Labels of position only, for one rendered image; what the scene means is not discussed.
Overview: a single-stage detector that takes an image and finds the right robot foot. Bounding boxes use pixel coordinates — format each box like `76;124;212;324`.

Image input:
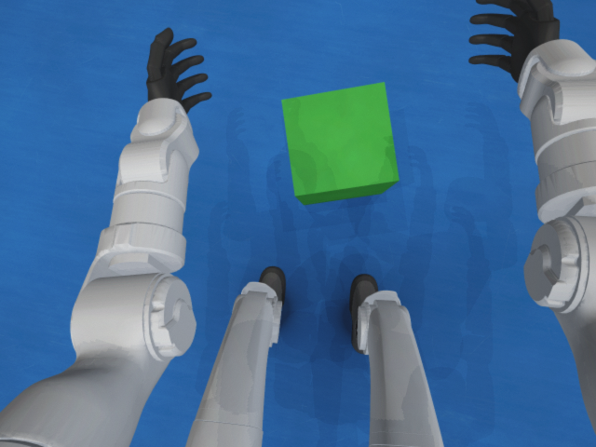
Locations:
349;274;378;354

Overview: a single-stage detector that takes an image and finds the right robot hand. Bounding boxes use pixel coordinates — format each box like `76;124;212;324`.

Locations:
468;0;560;83

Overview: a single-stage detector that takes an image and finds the left robot hand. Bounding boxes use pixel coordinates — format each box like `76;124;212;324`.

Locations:
146;28;212;114

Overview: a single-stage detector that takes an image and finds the right robot forearm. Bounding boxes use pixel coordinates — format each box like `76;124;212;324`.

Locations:
517;39;596;224

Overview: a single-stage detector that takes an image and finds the left robot forearm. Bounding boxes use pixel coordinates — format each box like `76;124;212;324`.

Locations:
71;98;199;348

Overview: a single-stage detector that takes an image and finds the robot right shin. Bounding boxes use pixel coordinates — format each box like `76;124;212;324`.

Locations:
361;291;412;325

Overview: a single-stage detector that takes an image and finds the left robot upper arm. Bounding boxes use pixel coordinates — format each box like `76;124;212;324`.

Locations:
0;272;196;447

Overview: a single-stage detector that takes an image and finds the carton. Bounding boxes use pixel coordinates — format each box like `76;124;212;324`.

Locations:
281;82;400;205

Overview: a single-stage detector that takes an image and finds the right robot upper arm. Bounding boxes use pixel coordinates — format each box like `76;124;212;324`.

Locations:
523;215;596;435

